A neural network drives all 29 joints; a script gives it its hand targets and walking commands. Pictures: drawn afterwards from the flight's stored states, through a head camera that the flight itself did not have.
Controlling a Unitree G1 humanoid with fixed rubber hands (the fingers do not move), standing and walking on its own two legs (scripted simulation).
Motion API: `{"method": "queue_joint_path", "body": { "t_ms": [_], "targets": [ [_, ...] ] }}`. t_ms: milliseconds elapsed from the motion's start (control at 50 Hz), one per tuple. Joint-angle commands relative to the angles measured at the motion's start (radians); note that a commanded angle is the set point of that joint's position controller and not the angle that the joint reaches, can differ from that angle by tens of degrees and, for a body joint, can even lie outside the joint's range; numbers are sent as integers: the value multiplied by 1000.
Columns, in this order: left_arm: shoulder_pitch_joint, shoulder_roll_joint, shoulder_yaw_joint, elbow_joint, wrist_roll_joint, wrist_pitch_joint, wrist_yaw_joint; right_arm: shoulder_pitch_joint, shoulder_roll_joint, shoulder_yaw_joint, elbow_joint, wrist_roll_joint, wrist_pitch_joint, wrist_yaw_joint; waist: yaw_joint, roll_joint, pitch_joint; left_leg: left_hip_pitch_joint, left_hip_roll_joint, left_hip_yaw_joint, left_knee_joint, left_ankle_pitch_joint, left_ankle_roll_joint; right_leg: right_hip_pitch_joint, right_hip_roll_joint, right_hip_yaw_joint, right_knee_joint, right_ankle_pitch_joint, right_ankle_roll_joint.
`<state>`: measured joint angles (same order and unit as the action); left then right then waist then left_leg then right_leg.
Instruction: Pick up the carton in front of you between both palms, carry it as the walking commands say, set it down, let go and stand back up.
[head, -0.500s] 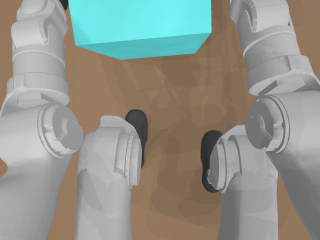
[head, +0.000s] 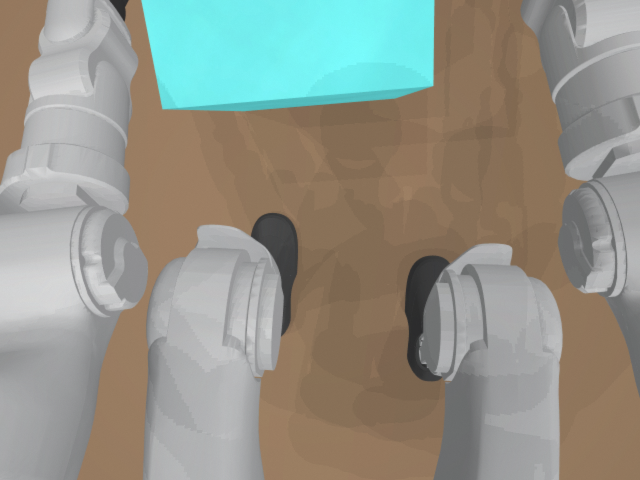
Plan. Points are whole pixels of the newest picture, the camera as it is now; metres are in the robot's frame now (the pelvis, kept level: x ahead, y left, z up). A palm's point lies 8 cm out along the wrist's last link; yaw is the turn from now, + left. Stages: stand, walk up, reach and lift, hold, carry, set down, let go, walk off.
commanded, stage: set down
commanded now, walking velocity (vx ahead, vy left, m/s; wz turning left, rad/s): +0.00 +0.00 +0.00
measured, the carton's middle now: out of the picture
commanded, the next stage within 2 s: let go in 1.02 s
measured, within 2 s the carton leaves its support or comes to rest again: neither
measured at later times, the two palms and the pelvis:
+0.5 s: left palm out of the picture +0.52 +0.28 -0.01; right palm out of the picture +0.60 -0.10 -0.01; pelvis +0.01 +0.00 +0.10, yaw +1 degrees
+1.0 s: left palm out of the picture +0.52 +0.29 +0.14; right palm out of the picture +0.61 -0.10 +0.14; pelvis +0.03 +0.01 +0.23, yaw +1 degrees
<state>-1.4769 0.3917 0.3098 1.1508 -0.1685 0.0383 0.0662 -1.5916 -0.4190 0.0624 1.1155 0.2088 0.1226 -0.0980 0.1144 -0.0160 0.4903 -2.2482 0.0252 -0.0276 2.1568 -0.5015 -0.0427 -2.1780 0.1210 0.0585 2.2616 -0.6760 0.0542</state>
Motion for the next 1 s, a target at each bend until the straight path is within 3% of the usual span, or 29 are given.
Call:
{"method": "queue_joint_path", "body": {
  "t_ms": [0, 160, 240, 300, 440, 540, 640, 800, 980],
  "targets": [
    [-231, 171, -10, -148, -16, -13, 7, -321, -53, 5, -151, 25, -15, 0, 140, -124, -1429, 796, -19, 85, -122, 480, 20, 490, -47, -92, -222, 354, 2],
    [-180, 116, -2, -333, 26, 81, 27, -246, -74, -117, -220, -58, 55, -21, 94, -61, -1592, 920, -51, 119, -251, 416, 10, 520, -10, -139, -348, 276, -19],
    [-124, 49, 4, -307, 50, 106, 20, -182, -71, -187, -159, -119, 65, -7, 52, -29, -1453, 848, -64, 116, -320, 370, -3, 424, -9, -140, -424, 236, -23],
    [-83, 27, 26, -288, 76, 104, 10, -138, -64, -223, -121, -154, 56, 6, 38, -25, -1411, 805, -70, 115, -365, 360, -7, 403, -13, -132, -472, 242, -24],
    [-57, 31, 48, -342, 93, 111, 7, -144, -44, -213, -166, -151, 59, 24, 65, -67, -1484, 820, -74, 125, -481, 355, -6, 496, -14, -133, -572, 264, -22],
    [-34, 49, 42, -447, 83, 142, 4, -136, -60, -219, -260, -150, 85, 27, 68, -90, -1652, 954, -80, 128, -562, 446, -7, 623, -5, -144, -653, 344, -17],
    [13, 40, 44, -519, 84, 176, -7, -95, -66, -232, -327, -159, 114, 36, 66, -76, -1721, 1076, -90, 126, -645, 520, -11, 671, 6, -147, -749, 386, -11],
    [83, 1, 58, -508, 108, 179, -27, -8, -38, -268, -305, -198, 112, 62, 50, -65, -1625, 1152, -96, 119, -806, 530, -14, 734, 0, -134, -917, 398, -6],
    [162, -37, 86, -486, 149, 146, -48, 67, 4, -305, -290, -246, 78, 84, 48, -83, -1572, 1243, -92, 107, -985, 599, -7, 898, -11, -109, -1093, 497, -3]
  ]
}}
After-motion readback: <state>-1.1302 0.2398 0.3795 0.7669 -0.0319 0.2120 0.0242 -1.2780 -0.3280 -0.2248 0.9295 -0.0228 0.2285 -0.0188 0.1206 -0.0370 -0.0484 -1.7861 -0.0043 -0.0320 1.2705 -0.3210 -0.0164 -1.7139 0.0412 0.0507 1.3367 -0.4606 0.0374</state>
